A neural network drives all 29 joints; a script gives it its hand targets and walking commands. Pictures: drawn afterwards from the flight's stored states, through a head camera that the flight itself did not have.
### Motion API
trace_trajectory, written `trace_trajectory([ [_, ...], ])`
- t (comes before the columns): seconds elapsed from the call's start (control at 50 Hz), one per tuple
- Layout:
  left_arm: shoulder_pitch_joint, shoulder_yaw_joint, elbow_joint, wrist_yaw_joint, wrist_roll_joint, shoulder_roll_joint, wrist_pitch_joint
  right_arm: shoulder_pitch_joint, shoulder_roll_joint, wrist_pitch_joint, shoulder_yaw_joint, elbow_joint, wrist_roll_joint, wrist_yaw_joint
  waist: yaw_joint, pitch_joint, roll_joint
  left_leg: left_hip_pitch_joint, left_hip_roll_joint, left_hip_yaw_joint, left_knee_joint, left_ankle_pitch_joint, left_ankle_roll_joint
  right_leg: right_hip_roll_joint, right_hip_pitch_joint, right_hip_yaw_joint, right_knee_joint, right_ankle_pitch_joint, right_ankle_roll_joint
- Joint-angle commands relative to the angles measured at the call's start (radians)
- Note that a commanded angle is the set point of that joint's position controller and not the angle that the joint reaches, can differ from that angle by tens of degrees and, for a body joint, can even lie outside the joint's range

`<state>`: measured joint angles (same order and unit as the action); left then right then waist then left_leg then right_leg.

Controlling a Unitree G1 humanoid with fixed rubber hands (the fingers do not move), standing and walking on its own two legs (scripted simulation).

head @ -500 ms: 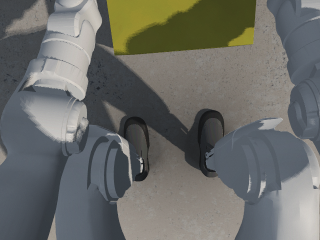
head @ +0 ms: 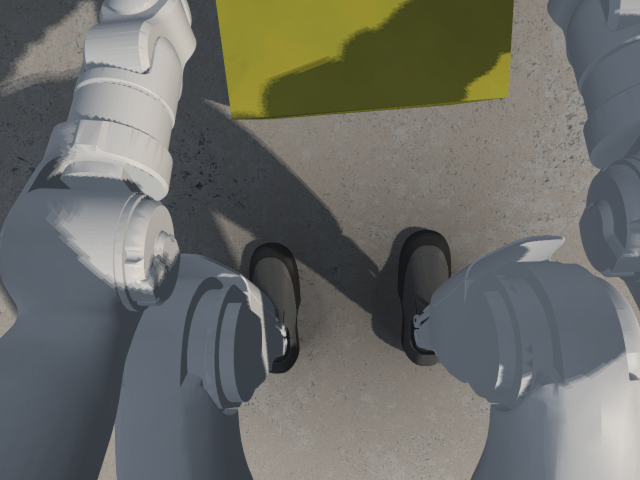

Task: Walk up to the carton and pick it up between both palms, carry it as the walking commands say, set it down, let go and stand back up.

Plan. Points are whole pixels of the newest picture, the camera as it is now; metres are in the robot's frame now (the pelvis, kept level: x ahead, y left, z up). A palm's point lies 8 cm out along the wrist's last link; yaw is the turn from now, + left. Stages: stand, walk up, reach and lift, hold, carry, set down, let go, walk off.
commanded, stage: reach and lift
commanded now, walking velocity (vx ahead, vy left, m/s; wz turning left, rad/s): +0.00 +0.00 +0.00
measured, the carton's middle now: out of the picture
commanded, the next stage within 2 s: none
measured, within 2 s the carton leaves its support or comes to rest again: leaves its support in 0.22 s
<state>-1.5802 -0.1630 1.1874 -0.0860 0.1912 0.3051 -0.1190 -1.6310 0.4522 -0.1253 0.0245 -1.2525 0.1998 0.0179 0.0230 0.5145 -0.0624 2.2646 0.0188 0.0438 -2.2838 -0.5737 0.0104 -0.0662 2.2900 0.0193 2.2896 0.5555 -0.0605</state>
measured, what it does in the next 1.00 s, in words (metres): rises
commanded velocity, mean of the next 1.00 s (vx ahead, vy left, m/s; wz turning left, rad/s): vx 0.00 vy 0.00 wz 0.00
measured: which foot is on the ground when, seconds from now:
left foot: down 0.00-1.00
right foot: down 0.00-1.00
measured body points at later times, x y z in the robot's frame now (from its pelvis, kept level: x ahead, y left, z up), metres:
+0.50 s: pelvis +0.00 +0.01 +0.02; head +0.36 -0.04 +0.28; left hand +0.57 +0.11 -0.13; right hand +0.56 -0.22 -0.13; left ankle +0.12 +0.12 -0.31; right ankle +0.12 -0.11 -0.31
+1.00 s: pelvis +0.01 +0.00 +0.05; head +0.36 -0.05 +0.34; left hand +0.57 +0.11 -0.07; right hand +0.56 -0.22 -0.08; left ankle +0.12 +0.12 -0.31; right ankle +0.12 -0.11 -0.31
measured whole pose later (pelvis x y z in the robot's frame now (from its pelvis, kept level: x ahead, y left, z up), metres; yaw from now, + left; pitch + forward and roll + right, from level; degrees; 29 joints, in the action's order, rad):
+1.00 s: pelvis +0.01 +0.00 +0.05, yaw -2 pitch +42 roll +3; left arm -1.28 -0.43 0.75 -0.16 -0.04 0.08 -0.27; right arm -1.37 0.31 -0.30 0.20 -0.92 -0.01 -0.06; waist 0.00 0.15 -0.04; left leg 2.24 0.05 0.02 -2.10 -0.60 -0.02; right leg 0.00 2.29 -0.01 2.10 0.54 -0.03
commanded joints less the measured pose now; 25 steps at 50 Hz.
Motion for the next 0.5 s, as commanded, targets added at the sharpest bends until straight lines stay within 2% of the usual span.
trace_trajectory([
  [0.0, -0.398, 0.197, -0.209, 0.236, 0.05, -0.91, -0.005, -0.346, -0.896, -0.006, -0.148, 0.214, 0.041, 0.245, 0.041, -1.025, 0.075, -0.425, 0.098, -0.006, 0.141, 0.25, 0.005, 0.115, -0.586, -0.029, -0.157, -0.32, 0.015],
  [0.08, -0.434, 0.218, -0.269, 0.233, 0.077, -0.926, 0.0, -0.374, -0.917, -0.005, -0.171, 0.28, 0.06, 0.241, 0.036, -1.134, 0.084, -0.445, 0.1, -0.001, 0.132, 0.292, 0.007, 0.119, -0.655, -0.032, -0.149, -0.378, 0.015],
  [0.2, -0.517, 0.282, -0.405, 0.208, 0.119, -0.968, 0.0, -0.476, -0.936, 0.001, -0.231, 0.446, 0.11, 0.215, 0.026, -1.466, 0.086, -0.561, 0.114, 0.004, 0.136, 0.411, -0.001, 0.128, -0.813, -0.024, -0.144, -0.518, 0.025],
  [0.24, -0.523, 0.288, -0.417, 0.199, 0.116, -0.976, -0.008, -0.507, -0.933, -0.002, -0.243, 0.473, 0.115, 0.207, 0.02, -1.517, 0.1, -0.567, 0.116, 0.007, 0.148, 0.406, -0.004, 0.131, -0.835, -0.019, -0.154, -0.52, 0.032],
  [0.4, -0.511, 0.194, -0.37, 0.193, 0.005, -0.959, -0.042, -0.456, -0.976, -0.036, -0.16, 0.347, 0.029, 0.217, -0.022, -1.333, 0.115, -0.5, 0.113, 0.023, 0.216, 0.246, -0.004, 0.138, -0.678, 0.002, -0.206, -0.319, 0.043],
  [0.48, -0.527, 0.185, -0.405, 0.197, -0.022, -0.964, -0.056, -0.427, -1.005, -0.053, -0.134, 0.34, -0.001, 0.228, -0.023, -1.357, 0.104, -0.52, 0.116, 0.03, 0.236, 0.231, -0.004, 0.139, -0.667, 0.009, -0.225, -0.297, 0.043],
])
